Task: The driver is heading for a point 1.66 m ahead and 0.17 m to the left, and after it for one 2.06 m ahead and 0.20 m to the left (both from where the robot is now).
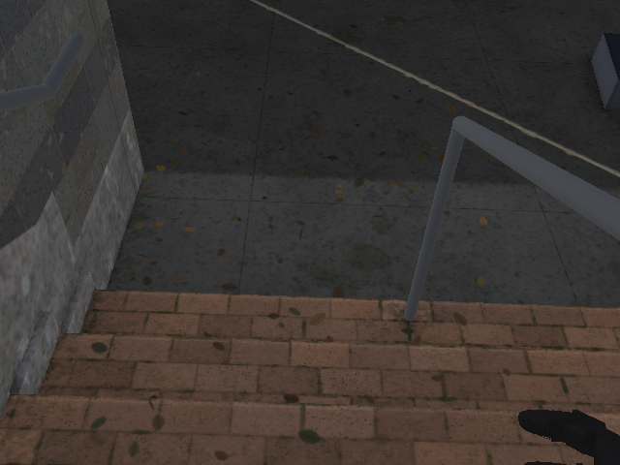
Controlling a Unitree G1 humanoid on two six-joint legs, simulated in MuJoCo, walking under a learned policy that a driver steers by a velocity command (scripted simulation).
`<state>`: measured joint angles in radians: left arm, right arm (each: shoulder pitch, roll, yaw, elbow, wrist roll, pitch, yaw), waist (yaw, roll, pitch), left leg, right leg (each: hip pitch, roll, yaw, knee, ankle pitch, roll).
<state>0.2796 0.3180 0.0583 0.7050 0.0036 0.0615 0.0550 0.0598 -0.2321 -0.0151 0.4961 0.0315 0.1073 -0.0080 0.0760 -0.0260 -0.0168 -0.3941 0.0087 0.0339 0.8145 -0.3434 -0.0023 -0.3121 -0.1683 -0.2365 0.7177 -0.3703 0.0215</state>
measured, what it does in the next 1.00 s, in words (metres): goes down, turning left: left foot, then right foot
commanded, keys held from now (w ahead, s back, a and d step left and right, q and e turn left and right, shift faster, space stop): q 0.30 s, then w+q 0.08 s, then w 0.62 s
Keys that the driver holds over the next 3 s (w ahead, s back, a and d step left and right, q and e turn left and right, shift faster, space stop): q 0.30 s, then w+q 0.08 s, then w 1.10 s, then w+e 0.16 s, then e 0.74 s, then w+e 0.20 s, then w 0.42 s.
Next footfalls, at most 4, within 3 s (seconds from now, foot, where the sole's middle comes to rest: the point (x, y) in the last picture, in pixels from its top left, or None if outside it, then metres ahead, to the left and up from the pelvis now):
0.02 left None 0.04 0.11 -0.75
0.58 right None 0.12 -0.11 -0.75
1.10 left None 0.38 0.29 -0.92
1.66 right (266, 439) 0.74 0.17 -1.08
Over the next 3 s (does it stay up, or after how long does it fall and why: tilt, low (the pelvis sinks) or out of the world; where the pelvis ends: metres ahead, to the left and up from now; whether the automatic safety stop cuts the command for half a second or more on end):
stays up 0.88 0.20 -0.38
